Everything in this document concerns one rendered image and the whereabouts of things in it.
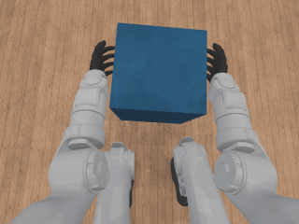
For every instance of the carton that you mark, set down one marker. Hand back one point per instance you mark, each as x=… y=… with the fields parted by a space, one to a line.
x=159 y=73

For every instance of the robot left forearm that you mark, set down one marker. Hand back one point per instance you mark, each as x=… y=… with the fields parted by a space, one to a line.
x=86 y=127

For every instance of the right robot shin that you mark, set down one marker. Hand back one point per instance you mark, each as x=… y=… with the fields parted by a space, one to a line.
x=181 y=185

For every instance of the right robot hand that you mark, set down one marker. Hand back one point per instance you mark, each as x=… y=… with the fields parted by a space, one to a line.
x=219 y=63

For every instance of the robot right forearm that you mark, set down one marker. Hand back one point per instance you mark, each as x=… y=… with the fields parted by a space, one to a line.
x=234 y=130

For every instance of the left robot hand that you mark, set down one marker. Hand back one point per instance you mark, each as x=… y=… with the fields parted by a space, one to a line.
x=97 y=61

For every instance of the left robot upper arm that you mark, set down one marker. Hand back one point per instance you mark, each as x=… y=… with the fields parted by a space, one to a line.
x=75 y=177

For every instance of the left robot foot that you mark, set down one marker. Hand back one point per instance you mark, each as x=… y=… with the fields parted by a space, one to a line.
x=130 y=194

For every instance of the right robot upper arm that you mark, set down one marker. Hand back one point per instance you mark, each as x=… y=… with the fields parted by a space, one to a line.
x=250 y=182

